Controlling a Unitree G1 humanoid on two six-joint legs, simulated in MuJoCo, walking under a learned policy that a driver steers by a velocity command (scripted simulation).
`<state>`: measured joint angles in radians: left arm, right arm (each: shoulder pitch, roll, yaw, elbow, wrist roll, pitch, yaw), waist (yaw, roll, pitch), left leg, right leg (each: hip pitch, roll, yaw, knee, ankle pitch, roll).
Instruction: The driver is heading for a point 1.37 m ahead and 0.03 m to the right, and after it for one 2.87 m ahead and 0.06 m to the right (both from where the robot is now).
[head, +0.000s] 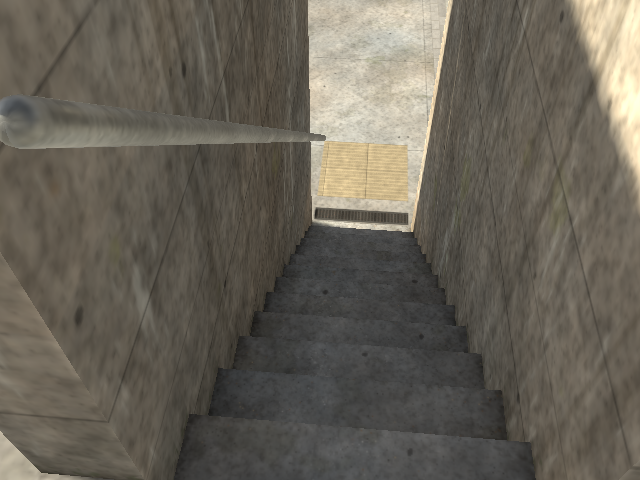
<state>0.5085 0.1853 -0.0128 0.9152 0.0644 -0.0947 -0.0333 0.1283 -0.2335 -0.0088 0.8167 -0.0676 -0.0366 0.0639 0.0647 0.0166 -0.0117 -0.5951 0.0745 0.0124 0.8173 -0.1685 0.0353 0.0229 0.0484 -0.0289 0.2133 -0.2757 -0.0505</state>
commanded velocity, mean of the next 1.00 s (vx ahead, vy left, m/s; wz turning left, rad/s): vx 0.17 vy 0.00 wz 0.00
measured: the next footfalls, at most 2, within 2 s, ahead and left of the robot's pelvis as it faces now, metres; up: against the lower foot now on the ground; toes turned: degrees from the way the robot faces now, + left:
left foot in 0.10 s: +0.20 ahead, +0.12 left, +0.00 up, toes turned +2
right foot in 0.44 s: +0.18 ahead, -0.13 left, +0.00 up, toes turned -4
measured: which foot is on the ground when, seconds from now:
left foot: up 0.00-0.08, down 0.10-1.00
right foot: down 0.00-0.12, up 0.14-0.42, down 0.44-0.96, up 0.98-1.00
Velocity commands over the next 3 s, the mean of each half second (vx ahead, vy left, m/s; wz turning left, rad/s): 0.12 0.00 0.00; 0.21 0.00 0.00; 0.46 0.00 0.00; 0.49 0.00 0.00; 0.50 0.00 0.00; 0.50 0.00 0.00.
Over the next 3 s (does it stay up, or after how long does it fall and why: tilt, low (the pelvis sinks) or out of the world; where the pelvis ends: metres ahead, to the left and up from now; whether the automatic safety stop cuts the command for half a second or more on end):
stays up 1.05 -0.04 -0.64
